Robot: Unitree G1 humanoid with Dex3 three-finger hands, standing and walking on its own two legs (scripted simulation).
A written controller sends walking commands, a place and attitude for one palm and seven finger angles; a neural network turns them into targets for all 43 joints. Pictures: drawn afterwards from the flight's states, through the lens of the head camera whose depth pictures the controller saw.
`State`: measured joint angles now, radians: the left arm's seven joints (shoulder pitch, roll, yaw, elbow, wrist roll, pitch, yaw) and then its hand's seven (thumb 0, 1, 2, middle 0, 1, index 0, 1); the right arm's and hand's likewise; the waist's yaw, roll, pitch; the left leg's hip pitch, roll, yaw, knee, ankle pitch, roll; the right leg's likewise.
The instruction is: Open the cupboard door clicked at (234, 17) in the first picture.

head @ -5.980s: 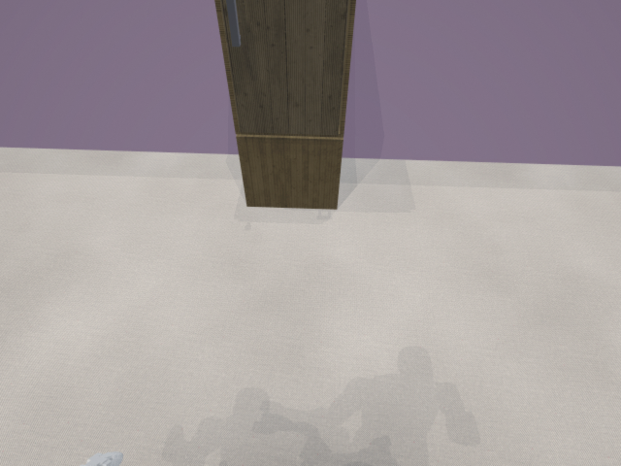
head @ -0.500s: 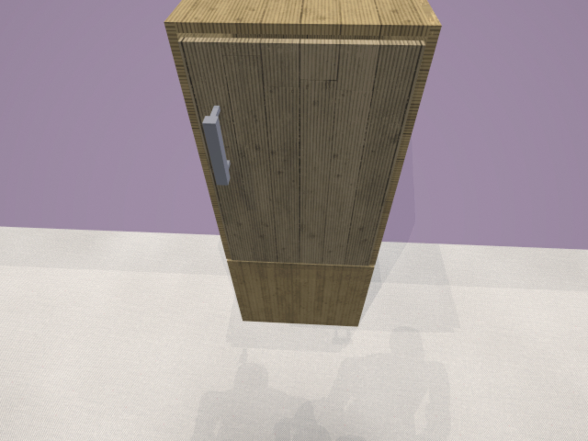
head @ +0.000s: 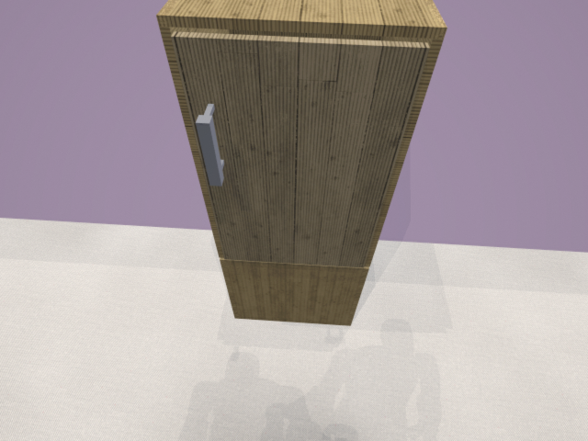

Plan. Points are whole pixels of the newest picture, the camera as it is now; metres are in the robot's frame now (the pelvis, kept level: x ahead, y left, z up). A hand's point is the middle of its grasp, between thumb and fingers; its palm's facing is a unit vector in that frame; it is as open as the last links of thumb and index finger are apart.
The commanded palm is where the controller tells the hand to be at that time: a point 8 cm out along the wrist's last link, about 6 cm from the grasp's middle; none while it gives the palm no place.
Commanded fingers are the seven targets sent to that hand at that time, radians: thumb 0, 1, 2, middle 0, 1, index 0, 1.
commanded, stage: look again from close up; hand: left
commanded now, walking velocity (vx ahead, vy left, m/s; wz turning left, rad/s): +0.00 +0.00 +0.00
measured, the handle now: (213, 145) +0.58 +0.18 +0.07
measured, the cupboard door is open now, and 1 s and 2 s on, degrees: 0 0 0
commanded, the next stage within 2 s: raise the hand with hooked fingers in 0.16 s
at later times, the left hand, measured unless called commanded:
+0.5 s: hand (157, 372) +0.20 +0.19 +0.00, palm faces +0.18 -0.98 -0.05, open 7.7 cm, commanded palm +0.12 +0.25 -0.05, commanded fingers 0.00 0.60 0.77 -0.22 -0.50 -0.22 -0.50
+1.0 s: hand (126, 382) +0.19 +0.23 +0.00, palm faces +0.00 -1.00 -0.05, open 10.5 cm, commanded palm +0.15 +0.28 +0.00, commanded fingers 0.00 0.01 0.52 -0.26 -0.87 -0.26 -0.87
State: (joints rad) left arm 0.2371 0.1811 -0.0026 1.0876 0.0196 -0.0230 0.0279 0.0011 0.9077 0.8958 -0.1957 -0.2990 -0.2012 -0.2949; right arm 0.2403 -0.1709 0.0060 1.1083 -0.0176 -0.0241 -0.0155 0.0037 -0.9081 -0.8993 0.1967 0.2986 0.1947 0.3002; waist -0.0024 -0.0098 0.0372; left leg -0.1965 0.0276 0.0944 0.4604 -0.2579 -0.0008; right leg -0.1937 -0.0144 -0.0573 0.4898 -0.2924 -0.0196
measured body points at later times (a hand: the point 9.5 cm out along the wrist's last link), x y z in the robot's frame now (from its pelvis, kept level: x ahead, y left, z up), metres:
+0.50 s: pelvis -0.01 -0.01 -0.03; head +0.02 -0.02 +0.42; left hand +0.19 +0.24 +0.00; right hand +0.16 -0.26 -0.12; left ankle -0.01 +0.12 -0.74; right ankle -0.02 -0.10 -0.74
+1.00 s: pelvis -0.04 +0.00 -0.06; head +0.01 +0.00 +0.39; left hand +0.18 +0.28 +0.00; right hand +0.12 -0.23 -0.15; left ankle -0.01 +0.12 -0.74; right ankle -0.02 -0.10 -0.74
